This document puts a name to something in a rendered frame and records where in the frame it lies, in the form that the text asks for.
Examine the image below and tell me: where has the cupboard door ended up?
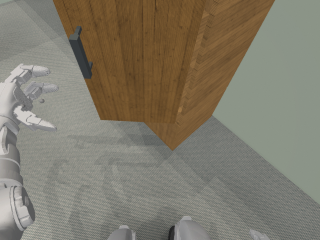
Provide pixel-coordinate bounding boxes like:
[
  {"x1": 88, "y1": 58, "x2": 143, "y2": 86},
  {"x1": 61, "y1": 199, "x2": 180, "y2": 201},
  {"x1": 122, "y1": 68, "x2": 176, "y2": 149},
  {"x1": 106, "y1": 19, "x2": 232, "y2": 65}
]
[{"x1": 53, "y1": 0, "x2": 207, "y2": 124}]

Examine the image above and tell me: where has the robot shin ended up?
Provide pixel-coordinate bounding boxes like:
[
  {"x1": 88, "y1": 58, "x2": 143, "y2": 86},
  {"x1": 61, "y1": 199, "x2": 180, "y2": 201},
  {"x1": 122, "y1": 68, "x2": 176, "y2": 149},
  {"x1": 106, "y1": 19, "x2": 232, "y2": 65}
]
[
  {"x1": 174, "y1": 216, "x2": 192, "y2": 240},
  {"x1": 119, "y1": 225, "x2": 129, "y2": 229}
]

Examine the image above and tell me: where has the right robot shin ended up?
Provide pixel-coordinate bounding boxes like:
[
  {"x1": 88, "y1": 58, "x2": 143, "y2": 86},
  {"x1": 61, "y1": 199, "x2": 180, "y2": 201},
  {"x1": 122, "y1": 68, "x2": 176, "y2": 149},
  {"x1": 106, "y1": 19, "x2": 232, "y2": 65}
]
[{"x1": 174, "y1": 216, "x2": 192, "y2": 240}]

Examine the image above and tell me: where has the robot left upper arm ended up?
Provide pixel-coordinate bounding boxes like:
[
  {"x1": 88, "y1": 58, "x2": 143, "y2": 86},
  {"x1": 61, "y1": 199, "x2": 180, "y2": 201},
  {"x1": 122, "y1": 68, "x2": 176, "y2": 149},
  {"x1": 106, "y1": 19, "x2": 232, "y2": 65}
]
[{"x1": 0, "y1": 185, "x2": 35, "y2": 240}]

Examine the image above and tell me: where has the left robot shin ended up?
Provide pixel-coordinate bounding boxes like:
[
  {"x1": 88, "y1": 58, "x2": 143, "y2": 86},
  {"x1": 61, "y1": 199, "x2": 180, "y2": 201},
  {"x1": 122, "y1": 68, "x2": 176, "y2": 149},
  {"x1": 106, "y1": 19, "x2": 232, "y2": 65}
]
[{"x1": 119, "y1": 225, "x2": 129, "y2": 229}]

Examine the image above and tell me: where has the robot right hand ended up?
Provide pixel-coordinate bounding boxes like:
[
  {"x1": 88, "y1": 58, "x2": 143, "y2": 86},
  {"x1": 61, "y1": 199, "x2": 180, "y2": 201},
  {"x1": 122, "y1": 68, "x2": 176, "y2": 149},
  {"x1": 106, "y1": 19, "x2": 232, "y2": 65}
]
[{"x1": 249, "y1": 229, "x2": 270, "y2": 240}]

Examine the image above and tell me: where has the robot left hand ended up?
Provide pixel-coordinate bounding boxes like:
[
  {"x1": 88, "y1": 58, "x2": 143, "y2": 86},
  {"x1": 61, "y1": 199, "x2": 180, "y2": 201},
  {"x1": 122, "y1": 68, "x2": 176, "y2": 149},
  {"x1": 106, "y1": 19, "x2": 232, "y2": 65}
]
[{"x1": 0, "y1": 63, "x2": 59, "y2": 132}]

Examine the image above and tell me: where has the robot left forearm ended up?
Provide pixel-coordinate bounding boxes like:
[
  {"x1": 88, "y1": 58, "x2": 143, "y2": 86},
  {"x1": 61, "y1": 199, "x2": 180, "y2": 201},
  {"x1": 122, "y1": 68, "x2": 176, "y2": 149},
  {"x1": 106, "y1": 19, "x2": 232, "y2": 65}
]
[{"x1": 0, "y1": 115, "x2": 24, "y2": 190}]

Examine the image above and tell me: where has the handle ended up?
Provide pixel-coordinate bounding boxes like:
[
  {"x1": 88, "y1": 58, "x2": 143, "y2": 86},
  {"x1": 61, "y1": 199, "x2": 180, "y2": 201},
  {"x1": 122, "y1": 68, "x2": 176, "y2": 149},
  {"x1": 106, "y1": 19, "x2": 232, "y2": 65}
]
[{"x1": 68, "y1": 26, "x2": 93, "y2": 79}]

